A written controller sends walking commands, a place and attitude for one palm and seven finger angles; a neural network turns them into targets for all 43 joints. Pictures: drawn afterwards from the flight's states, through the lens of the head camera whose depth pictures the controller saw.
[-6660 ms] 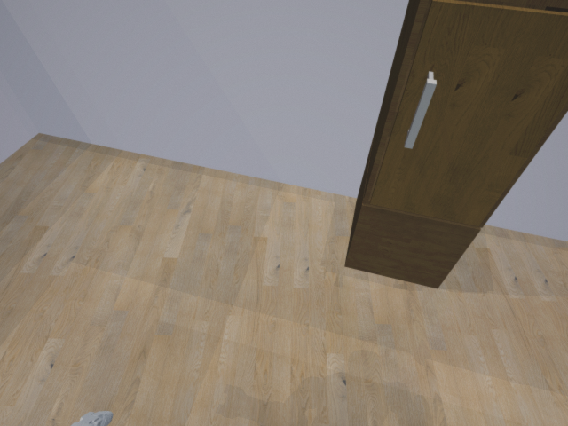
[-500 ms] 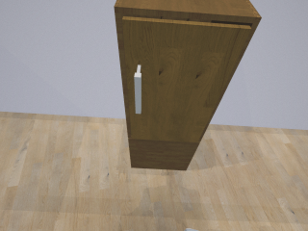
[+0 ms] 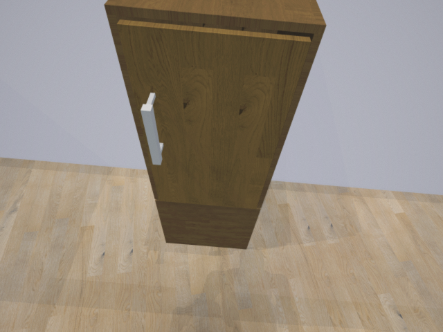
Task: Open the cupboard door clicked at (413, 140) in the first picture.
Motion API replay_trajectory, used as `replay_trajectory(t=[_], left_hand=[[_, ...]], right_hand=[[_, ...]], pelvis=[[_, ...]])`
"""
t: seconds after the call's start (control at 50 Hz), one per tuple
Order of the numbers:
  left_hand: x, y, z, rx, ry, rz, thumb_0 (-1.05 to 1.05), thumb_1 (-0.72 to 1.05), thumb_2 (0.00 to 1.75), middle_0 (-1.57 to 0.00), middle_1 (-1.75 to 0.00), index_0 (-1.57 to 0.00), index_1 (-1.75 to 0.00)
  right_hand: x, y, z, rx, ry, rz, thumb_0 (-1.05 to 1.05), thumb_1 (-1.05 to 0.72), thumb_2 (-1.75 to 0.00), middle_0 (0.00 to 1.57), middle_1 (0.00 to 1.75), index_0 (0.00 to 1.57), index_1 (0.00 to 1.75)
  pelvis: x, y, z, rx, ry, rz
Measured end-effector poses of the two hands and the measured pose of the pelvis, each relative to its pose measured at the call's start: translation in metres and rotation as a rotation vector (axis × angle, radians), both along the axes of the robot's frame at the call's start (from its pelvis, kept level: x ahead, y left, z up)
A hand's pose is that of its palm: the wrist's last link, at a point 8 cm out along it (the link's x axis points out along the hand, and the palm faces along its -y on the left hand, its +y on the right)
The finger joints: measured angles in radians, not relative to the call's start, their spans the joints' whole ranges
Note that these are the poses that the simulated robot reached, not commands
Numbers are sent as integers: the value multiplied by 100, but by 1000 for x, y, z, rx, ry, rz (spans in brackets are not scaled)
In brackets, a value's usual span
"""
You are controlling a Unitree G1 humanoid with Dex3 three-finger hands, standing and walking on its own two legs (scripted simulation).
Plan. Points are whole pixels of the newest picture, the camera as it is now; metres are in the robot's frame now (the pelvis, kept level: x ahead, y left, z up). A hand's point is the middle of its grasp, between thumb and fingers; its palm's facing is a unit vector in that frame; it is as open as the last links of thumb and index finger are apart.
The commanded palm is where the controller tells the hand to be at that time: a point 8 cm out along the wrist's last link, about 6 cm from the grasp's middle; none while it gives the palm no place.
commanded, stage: come to a stop and stand still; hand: left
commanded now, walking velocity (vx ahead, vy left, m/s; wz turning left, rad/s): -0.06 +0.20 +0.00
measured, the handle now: (154, 131) +0.52 +0.19 +0.03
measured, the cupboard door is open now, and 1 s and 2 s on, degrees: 0 0 0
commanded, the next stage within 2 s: look again from close up in 0.78 s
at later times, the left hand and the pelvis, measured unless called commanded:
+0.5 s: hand out of the picture -0.04 +0.19 -0.18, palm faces +0.10 -0.97 -0.21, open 7.4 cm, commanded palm none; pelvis -0.03 +0.00 +0.00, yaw +2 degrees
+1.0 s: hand out of the picture +0.01 +0.15 -0.17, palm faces +0.01 -0.97 -0.23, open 7.3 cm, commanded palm none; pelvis -0.01 -0.02 +0.00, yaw +0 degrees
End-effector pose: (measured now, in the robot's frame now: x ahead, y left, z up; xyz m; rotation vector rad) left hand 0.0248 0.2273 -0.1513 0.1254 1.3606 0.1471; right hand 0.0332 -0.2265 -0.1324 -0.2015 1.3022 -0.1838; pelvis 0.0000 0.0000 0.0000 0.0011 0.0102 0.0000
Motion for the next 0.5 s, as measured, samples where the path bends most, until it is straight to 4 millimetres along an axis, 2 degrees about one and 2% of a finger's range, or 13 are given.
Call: replay_trajectory(t=[0.12,0.24,0.32,0.4,0.44,0.5], left_hand=[[-14,-22,11,47,8,4,1,93,90,-20,-30,-20,-30],[-38,-32,22,55,27,36,1,92,90,-21,-30,-20,-30],[-55,-25,23,58,41,55,1,91,90,-21,-30,-20,-30],[-69,-9,16,51,50,67,1,91,90,-21,-30,-20,-30],[-72,1,6,42,51,74,1,91,90,-21,-30,-20,-30],[-71,11,-1,35,47,76,1,91,90,-21,-30,-20,-30]], right_hand=[[6,-25,-15,59,22,-2,1,-93,-90,20,30,20,30],[21,-37,-7,59,8,28,1,-92,-90,20,30,20,30],[34,-35,1,51,-37,57,1,-91,-90,19,30,20,30],[43,-22,8,37,-96,82,1,-91,-90,19,30,20,30],[42,-15,5,24,-131,92,1,-91,-90,19,30,20,30],[28,-1,5,21,-117,99,1,-91,-90,19,30,20,30]], pelvis=[[2,-23,-2,16,-1,5],[-8,-28,7,40,4,12],[-16,-24,9,44,7,16],[-23,-14,6,37,6,17],[-24,-5,-2,2,4,18],[-27,0,-3,5,-9,26]])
